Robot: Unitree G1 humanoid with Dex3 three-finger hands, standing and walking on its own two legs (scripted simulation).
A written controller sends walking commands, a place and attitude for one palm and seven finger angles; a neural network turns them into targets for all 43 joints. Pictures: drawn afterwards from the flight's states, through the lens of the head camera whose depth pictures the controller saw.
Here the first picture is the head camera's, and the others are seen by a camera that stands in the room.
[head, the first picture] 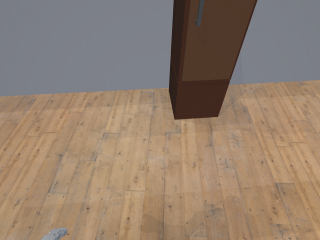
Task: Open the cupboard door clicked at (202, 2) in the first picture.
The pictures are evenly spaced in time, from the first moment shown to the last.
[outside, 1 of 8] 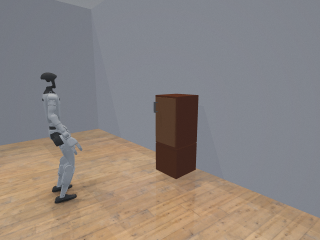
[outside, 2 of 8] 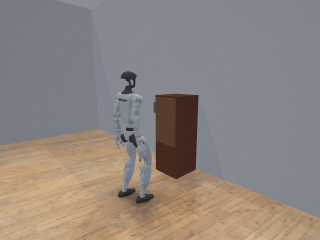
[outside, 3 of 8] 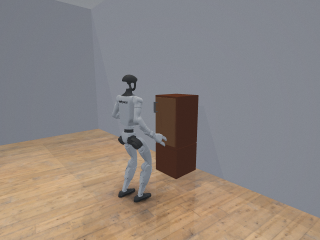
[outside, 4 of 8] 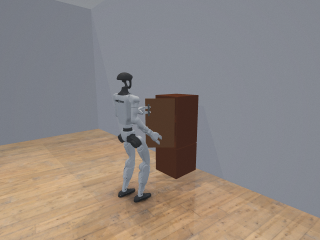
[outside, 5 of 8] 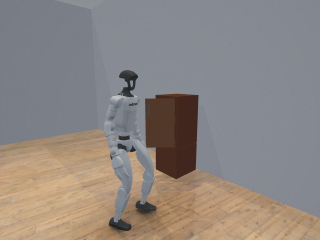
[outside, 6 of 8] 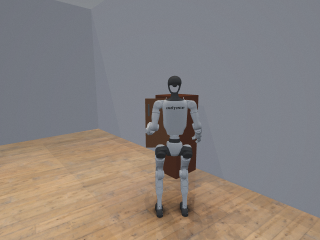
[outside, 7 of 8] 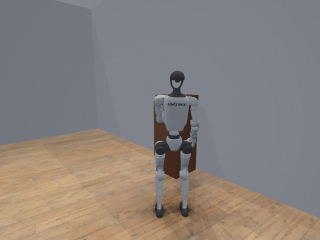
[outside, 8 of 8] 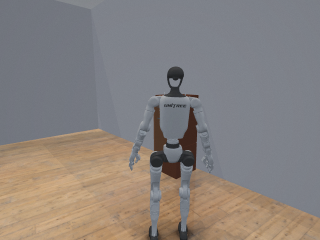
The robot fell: no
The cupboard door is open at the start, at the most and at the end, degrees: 0 98 97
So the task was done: yes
